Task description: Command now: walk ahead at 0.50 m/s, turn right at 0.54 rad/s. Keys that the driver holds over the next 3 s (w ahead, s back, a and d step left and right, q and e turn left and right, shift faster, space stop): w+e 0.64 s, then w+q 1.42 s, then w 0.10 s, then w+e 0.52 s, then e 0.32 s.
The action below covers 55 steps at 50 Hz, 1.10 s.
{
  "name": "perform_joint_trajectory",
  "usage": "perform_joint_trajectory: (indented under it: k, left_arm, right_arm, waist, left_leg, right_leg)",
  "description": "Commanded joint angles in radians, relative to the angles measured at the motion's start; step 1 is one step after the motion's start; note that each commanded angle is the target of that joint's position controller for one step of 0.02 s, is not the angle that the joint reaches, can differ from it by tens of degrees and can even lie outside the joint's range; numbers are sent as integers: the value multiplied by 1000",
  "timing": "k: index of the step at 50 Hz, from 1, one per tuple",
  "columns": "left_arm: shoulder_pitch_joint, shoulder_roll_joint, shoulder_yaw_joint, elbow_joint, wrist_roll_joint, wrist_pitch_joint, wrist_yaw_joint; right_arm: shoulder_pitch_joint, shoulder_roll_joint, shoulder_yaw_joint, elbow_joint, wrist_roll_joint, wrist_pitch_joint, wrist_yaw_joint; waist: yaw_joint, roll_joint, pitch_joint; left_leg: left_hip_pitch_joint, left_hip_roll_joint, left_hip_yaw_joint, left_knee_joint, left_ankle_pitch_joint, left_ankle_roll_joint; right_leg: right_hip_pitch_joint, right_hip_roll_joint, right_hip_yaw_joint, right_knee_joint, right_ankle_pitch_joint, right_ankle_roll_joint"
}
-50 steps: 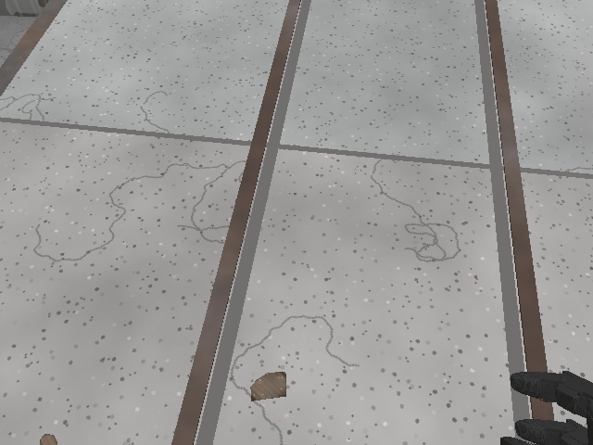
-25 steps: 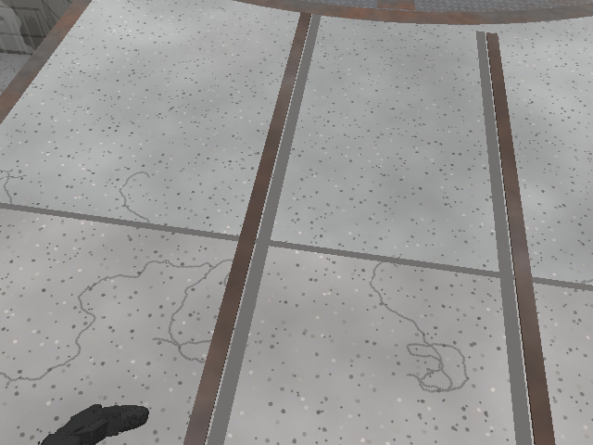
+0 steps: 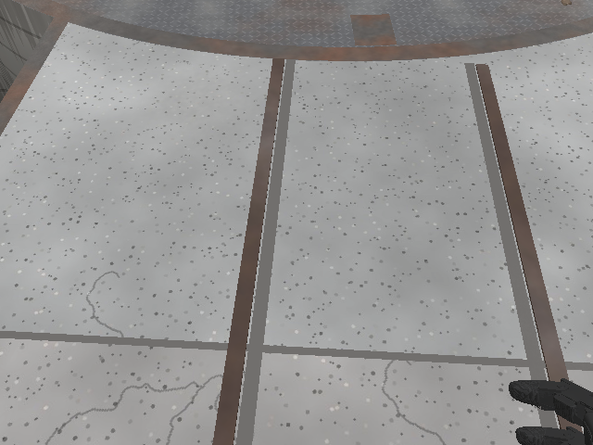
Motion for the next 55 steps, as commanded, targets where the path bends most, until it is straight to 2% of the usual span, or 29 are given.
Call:
perform_joint_trajectory:
  k: [1, 2, 3, 4, 5, 7, 11, 17, 21, 24, 25, 26, 27, 28, 29, 30, 31, 32, 33, 35, 38, 42, 47, 50, 51, 52, 53, 54, 55]
  left_arm:
    - [52, -10, -17, -111, -3, -20, -3]
    - [74, 59, -10, -109, -16, -23, -1]
    - [-10, 131, 10, -105, -17, -19, 0]
    - [-79, 139, 15, -117, -6, -13, 2]
    - [-119, 128, 17, -130, 4, -12, -1]
    - [-125, 94, 17, -139, -2, -3, -11]
    - [-182, 44, 3, -171, 5, 10, -19]
    - [-339, 20, -12, -208, 4, -9, -52]
    - [-431, 31, -10, -256, 0, -8, -73]
    - [-347, 87, 19, -258, 9, 1, -76]
    - [-210, 127, 45, -225, 8, 6, -70]
    - [-27, 190, 79, -179, 4, 15, -52]
    - [-28, 319, 98, -178, -9, 12, -39]
    - [9, 250, 76, -211, -3, -4, -42]
    - [-22, 193, 56, -197, 10, -18, -47]
    - [-75, 171, 49, -194, 9, -25, -45]
    - [-143, 144, 40, -201, 10, -27, -44]
    - [-186, 123, 31, -213, 22, -29, -40]
    - [-212, 105, 23, -215, 29, -30, -37]
    - [-210, 97, 17, -188, 27, -41, -31]
    - [-175, 123, 20, -144, 29, -49, -21]
    - [-132, 138, 18, -96, 28, -56, -20]
    - [-86, 153, 28, -31, 21, -47, -21]
    - [-107, 169, 36, -20, 17, -30, -10]
    - [-122, 179, 38, -24, 19, -22, -5]
    - [-132, 170, 33, -32, 21, -12, 3]
    - [-110, 142, 18, -54, 38, -14, 15]
    - [15, 25, -21, -86, 54, -39, -3]
    - [-63, 92, -13, -75, 31, -68, -17]
  right_arm:
    - [336, -278, -102, 6, -23, 0, -19]
    - [354, -225, -93, 18, 0, 9, -9]
    - [306, -155, -76, 8, 3, 12, -11]
    - [259, -130, -67, 5, -2, 17, -12]
    - [225, -108, -60, 14, -6, 19, -11]
    - [198, -88, -54, 28, -14, 14, -13]
    - [204, -125, -71, 69, -4, 1, -12]
    - [229, -173, -80, 117, 4, 16, -17]
    - [279, -208, -90, 151, 23, 38, -18]
    - [275, -252, -103, 153, 34, 57, -28]
    - [263, -251, -101, 148, 37, 64, -33]
    - [272, -220, -88, 136, 24, 61, -38]
    - [371, -73, -37, 75, -26, 41, -21]
    - [293, -129, -39, 64, -3, 4, -8]
    - [183, -189, -57, 32, 39, -14, 1]
    - [159, -172, -48, 21, 37, -24, -2]
    - [160, -168, -50, 32, 13, -25, -9]
    - [179, -176, -56, 38, -2, -16, -11]
    - [209, -170, -56, 53, -2, -3, -8]
    - [241, -132, -46, 80, -5, 19, -5]
    - [154, -92, -30, 63, 0, 32, -5]
    - [40, -75, -20, 43, 18, 27, 10]
    - [-40, -88, -23, -4, 28, 27, 38]
    - [6, -104, -32, -13, 19, 30, 50]
    - [75, -127, -46, -1, 15, 34, 48]
    - [208, -166, -71, 32, 13, 37, 41]
    - [359, -240, -97, 52, 17, 42, 30]
    - [400, -325, -115, 54, 26, 40, 31]
    - [435, -220, -89, 51, 33, 41, 30]
  waist:
    - [-159, 202, -344]
    - [-158, 267, -328]
    - [-177, 148, -188]
    - [-169, 74, -101]
    - [-153, 58, -39]
    - [-119, 101, -1]
    - [-112, 65, 23]
    - [-163, 29, 48]
    - [-178, 32, 72]
    - [-100, 74, -10]
    - [-17, 59, -83]
    - [66, 4, -174]
    - [-40, -288, -260]
    - [23, -203, -426]
    - [42, -138, -277]
    - [1, -79, -175]
    - [-45, -34, -109]
    - [-83, -54, -84]
    - [-107, -65, -78]
    - [-118, -65, -68]
    - [-86, -75, -16]
    - [-28, -79, 31]
    - [-4, -64, 81]
    - [-44, -85, 39]
    - [-82, -96, -18]
    - [-153, -75, -102]
    - [-207, 11, -214]
    - [-132, 265, -333]
    - [-199, 177, -386]
  left_leg:
    - [817, 385, -498, -43, -231, 236]
    - [812, 447, -717, -123, -446, 266]
    - [691, 402, -591, -147, -477, 225]
    - [573, 359, -445, -157, -360, 195]
    - [475, 317, -343, -182, -239, 188]
    - [368, 267, -206, -235, -129, 175]
    - [344, 278, -68, -297, 15, 209]
    - [389, 250, 133, -299, 129, 171]
    - [497, 286, 186, -254, 219, 144]
    - [541, 284, 249, -35, 674, 111]
    - [487, 259, 280, 148, 731, 87]
    - [283, 223, 285, 413, 549, 49]
    - [-199, 45, 254, 793, -412, -17]
    - [-318, -11, 11, 942, -558, -15]
    - [-399, 41, -13, 933, -457, 4]
    - [-373, 80, -5, 846, -369, 13]
    - [-313, 110, -2, 759, -323, 4]
    - [-237, 130, -8, 708, -290, -4]
    - [-188, 141, 1, 680, -268, -15]
    - [-148, 146, 35, 616, -226, -45]
    - [-169, 155, 48, 456, -41, -61]
    - [-131, 123, 67, 228, 192, -34]
    - [-230, 95, 45, 123, 99, 27]
    - [-166, 50, 90, 103, -48, 73]
    - [-57, 10, 129, 103, -78, 93]
    - [133, -37, 158, 78, -51, 121]
    - [422, 81, -32, 93, 21, 181]
    - [787, 317, -574, 3, -179, 381]
    - [853, 333, -734, -130, -349, 372]
  right_leg:
    - [-517, 3, -48, 547, -30, 13]
    - [-675, -55, -58, 726, -158, 28]
    - [-719, -99, -53, 790, -68, 36]
    - [-704, -131, -89, 787, 9, 43]
    - [-686, -157, -97, 747, 60, 48]
    - [-621, -196, -114, 698, 111, 49]
    - [-653, -218, -133, 583, 192, 65]
    - [-601, -200, -203, 274, 457, 46]
    - [-592, -175, -253, 166, 393, 4]
    - [-410, -84, -331, 137, 247, -60]
    - [-216, -42, -345, 80, 286, -94]
    - [89, -71, -250, 57, 319, -140]
    - [466, -357, 289, 20, 228, -319]
    - [528, -447, 614, -150, 52, -392]
    - [433, -412, 469, -183, 96, -328]
    - [285, -369, 348, -187, 177, -294]
    - [144, -330, 256, -194, 294, -268]
    - [42, -301, 195, -213, 392, -260]
    - [-17, -293, 154, -234, 448, -256]
    - [-93, -284, 63, -262, 568, -258]
    - [-135, -257, -52, -300, 575, -226]
    - [-116, -252, -134, -334, 435, -176]
    - [86, -338, -160, -302, 458, -155]
    - [170, -351, -201, -187, 752, -116]
    - [172, -334, -228, -85, 944, -97]
    - [125, -289, -278, 106, 1060, -66]
    - [-82, -250, -314, 393, 847, -21]
    - [-523, -35, -278, 762, 42, 59]
    - [-653, -41, -115, 857, -116, 49]
Next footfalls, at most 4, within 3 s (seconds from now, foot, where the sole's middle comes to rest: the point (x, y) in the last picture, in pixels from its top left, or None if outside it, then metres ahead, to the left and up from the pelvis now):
0.52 right None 0.39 -0.18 -0.76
1.04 left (377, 332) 0.76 -0.09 -0.76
1.54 right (469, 262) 0.99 -0.33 -0.76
2.06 left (356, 189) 1.23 -0.02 -0.76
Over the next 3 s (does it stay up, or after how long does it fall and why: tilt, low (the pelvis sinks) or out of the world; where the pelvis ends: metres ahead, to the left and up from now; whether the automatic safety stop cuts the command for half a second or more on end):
stays up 1.61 -0.05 0.01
